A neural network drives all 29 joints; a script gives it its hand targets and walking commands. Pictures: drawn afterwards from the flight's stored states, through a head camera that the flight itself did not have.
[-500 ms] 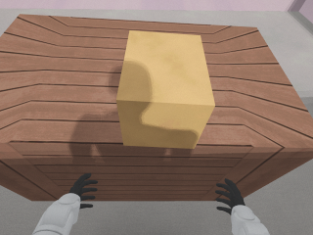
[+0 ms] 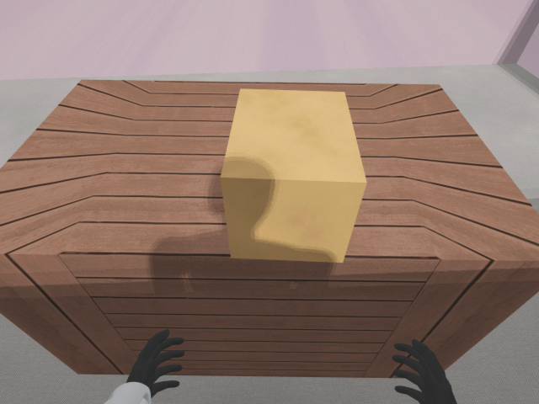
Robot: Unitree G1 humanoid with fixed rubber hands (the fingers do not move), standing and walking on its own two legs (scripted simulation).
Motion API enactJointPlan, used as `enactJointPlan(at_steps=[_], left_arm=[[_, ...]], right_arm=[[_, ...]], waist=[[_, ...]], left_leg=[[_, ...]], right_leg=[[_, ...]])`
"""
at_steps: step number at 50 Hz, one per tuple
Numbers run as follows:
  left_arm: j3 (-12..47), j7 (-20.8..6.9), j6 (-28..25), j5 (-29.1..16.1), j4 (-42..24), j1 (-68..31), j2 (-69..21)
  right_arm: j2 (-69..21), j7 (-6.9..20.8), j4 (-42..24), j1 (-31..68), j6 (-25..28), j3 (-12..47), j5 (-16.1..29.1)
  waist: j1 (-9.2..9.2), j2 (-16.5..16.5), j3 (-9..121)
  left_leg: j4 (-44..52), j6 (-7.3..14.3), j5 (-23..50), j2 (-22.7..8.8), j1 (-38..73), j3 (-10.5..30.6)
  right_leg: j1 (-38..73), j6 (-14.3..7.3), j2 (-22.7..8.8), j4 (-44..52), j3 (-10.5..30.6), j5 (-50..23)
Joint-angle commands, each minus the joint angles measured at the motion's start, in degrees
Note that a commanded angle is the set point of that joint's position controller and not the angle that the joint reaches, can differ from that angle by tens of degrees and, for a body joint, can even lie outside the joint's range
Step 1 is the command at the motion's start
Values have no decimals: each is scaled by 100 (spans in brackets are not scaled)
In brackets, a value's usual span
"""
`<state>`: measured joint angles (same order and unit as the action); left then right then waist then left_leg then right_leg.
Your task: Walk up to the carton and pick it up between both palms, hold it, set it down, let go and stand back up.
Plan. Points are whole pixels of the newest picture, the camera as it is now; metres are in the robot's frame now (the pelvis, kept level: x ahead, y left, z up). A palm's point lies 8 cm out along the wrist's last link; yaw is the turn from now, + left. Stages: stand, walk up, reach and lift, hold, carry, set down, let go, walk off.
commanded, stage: reach and lift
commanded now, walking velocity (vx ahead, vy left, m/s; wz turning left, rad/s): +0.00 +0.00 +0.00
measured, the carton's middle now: (289, 172) +0.53 -0.01 +0.05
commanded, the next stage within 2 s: none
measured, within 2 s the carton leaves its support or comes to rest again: neither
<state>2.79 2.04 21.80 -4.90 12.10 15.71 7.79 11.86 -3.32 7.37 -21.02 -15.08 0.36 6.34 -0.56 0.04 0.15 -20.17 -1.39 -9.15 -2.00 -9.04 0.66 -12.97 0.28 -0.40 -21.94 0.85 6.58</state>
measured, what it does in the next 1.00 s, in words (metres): stands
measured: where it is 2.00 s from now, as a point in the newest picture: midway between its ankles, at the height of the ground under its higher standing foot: outside the picture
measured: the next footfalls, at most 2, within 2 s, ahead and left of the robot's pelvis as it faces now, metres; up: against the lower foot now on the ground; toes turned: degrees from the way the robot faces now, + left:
none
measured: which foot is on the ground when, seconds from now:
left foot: down 0.00-1.00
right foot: down 0.00-1.00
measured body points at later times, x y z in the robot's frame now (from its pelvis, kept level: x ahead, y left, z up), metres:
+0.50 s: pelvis +0.02 -0.01 +0.01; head +0.00 -0.01 +0.45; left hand +0.20 +0.22 +0.00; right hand +0.21 -0.21 -0.01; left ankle -0.02 +0.11 -0.74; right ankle +0.04 -0.11 -0.74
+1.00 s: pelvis +0.02 +0.03 +0.00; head +0.05 +0.02 +0.45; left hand +0.31 +0.22 +0.06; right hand +0.30 -0.19 +0.05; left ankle -0.02 +0.11 -0.74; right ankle +0.04 -0.11 -0.74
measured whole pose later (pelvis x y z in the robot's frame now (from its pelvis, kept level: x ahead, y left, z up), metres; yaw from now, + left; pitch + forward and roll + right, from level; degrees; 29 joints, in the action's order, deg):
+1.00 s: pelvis +0.02 +0.03 +0.00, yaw -1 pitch +4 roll -1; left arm 2.2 6.8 16.3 -12.5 -3.6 1.5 12.2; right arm 17.7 -2.1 -2.3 -5.8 -10.9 -2.5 13.4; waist -1.7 2.3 1.2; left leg -21.5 2.7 -14.8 2.2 -11.2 -2.0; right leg -16.5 1.7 -0.8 -20.5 2.0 8.5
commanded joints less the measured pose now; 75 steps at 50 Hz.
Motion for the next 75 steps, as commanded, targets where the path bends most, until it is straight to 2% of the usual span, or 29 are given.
enactJointPlan(at_steps=[1,3,4,5,6,7,8,9,10,11,13,16,19,25,28,29,33,36,41,45,51,55,60,62,64,66,70,73,75], left_arm=[[-1267,-262,-224,52,-959,-1834,1739],[-1119,-1,-218,13,-1555,-2437,1574],[-922,168,-251,-25,-1721,-2545,1213],[-667,283,-328,-7,-1507,-2245,729],[-723,195,-601,279,-1172,-1451,503],[-470,30,-709,136,-796,-1317,660],[-256,-23,-399,-156,-1136,-1711,1048],[-200,-50,-123,-337,-1198,-1516,1143],[-135,-59,84,-502,-1266,-1629,1140],[-44,-58,272,-667,-1389,-1466,1136],[-278,-177,284,-697,-1531,-951,1277],[-652,-313,-44,-398,-1591,-221,1407],[-820,-408,-482,-304,-1628,16,1518],[-355,-114,-1296,-885,-2495,-684,1546],[-162,98,-1483,-1035,-2598,-964,1460],[214,80,-1538,-812,-2368,-1297,1250],[22,167,-1293,-597,-2357,-1360,1286],[-287,296,-988,-375,-2267,-1601,1228],[-303,525,-748,-580,-2669,-2205,963],[-178,508,-787,-806,-2613,-2382,804],[-469,228,-284,-619,-2030,-2050,705],[-750,166,162,-310,-2455,-2071,663],[-703,337,130,-260,-3733,-2345,597],[-563,431,-73,-330,-4199,-2758,637],[-505,511,-288,-360,-4089,-2959,696],[-469,513,-360,-336,-3633,-3232,764],[-589,340,114,-215,-1957,-3430,721],[-862,150,821,-181,-638,-3649,652],[-949,83,1073,-261,-511,-4008,684]], right_arm=[[-666,-233,-777,1108,349,605,166],[-469,-202,-1110,1580,338,510,164],[-303,-206,-1179,1850,367,441,212],[47,-96,-1073,2067,338,54,113],[414,202,-566,1774,428,-347,181],[268,288,-219,1934,564,-409,253],[312,155,-355,1921,475,-587,129],[336,33,-644,1532,302,-625,130],[200,-69,-656,1566,200,-562,132],[36,-192,-377,1465,135,-538,243],[-176,-319,-701,1077,124,-344,210],[-275,-363,-888,492,331,41,209],[-177,-317,-1234,274,662,247,288],[199,-130,-2369,786,1156,-170,307],[340,22,-2152,861,1154,-373,357],[108,-14,-2223,942,1066,-132,570],[149,-84,-1802,934,741,-69,751],[455,-52,-1585,1250,588,-324,716],[1107,18,-2116,2115,627,-720,632],[1399,110,-2358,2435,736,-729,651],[1556,131,-1383,2168,527,-571,1004],[1519,85,-918,2179,439,-385,1346],[1649,139,-1837,2730,819,-461,1555],[1639,213,-2319,3110,1009,-603,1511],[1620,282,-2531,3347,1132,-737,1391],[1594,273,-2164,3383,1097,-902,1221],[1373,45,-486,3346,570,-982,913],[1216,-75,653,3694,10,-788,780],[1214,-87,791,4191,-202,-627,851]], waist=[[-392,-1180,141],[-485,-391,45],[-487,480,-122],[-415,1884,-319],[-416,2345,-285],[-285,1577,-62],[-75,1199,862],[163,996,677],[225,801,345],[245,529,402],[124,-229,745],[-149,-578,862],[-291,-585,752],[-138,-108,324],[-98,379,218],[-129,592,66],[-298,689,169],[-302,633,346],[-185,-85,1266],[-10,-543,1856],[106,-497,1225],[35,-51,961],[72,314,1800],[114,431,2236],[144,530,2503],[208,536,2379],[312,398,1153],[263,-135,256],[204,-391,238]], left_leg=[[-1048,99,-349,719,2300,-468],[-652,194,-1092,562,1268,-549],[-128,598,-2295,64,-208,-459],[1141,1128,-3882,-604,-3339,-408],[1785,1466,-4041,-807,-5375,-245],[1531,1290,-2769,-798,-4929,-237],[730,671,-1552,-394,-2680,-389],[645,331,-1618,-186,-1945,-397],[671,349,-1705,-167,-1914,-453],[668,244,-780,-99,-1414,-460],[652,235,-23,27,-1086,-470],[635,284,915,82,-820,-416],[551,219,1322,99,-555,-401],[522,158,361,-10,-873,-400],[540,93,-359,-79,-1038,-371],[577,111,-120,163,-1283,-387],[614,135,-321,152,-1365,-326],[606,131,-454,124,-1307,-245],[387,38,379,41,-701,-63],[200,-6,1422,61,-463,-22],[280,-226,2551,139,-242,27],[405,-390,3288,175,172,20],[310,-492,4756,141,1035,-20],[266,-470,4931,147,1131,-29],[211,-432,4621,193,1133,-70],[252,-396,3946,217,854,-74],[604,-239,1591,268,-136,-103],[886,-69,271,268,-659,-74],[951,-3,189,226,-672,-37]], right_leg=[[-3031,-377,-1191,1896,932,3454],[-2118,-349,-829,1486,681,3099],[-756,-258,-130,749,36,2378],[2439,-35,987,-596,-641,1014],[4998,-189,1262,-1323,-743,-361],[4723,-374,774,-885,-366,-942],[3060,-369,148,-202,40,-737],[2091,-329,116,40,92,40],[1834,-242,28,293,239,531],[1698,-109,-109,428,413,-134],[2027,89,-141,560,432,-716],[2616,200,-197,489,422,-1925],[2561,161,-185,557,352,-2204],[1671,-94,-38,624,227,-628],[1311,-205,51,508,98,24],[1196,-142,-186,422,419,144],[1235,-108,-114,285,320,575],[1179,-110,-60,226,292,703],[1060,-158,117,44,170,24],[1319,-99,166,-41,168,-883],[1826,-138,236,314,211,-1974],[1945,-269,280,640,296,-2394],[1978,-376,258,831,403,-2774],[1948,-410,185,871,429,-2734],[2002,-415,89,840,395,-2636],[1992,-392,35,816,356,-2410],[1952,-284,-36,885,286,-1349],[1783,-133,-4,906,235,-804],[1734,-97,60,877,187,-771]])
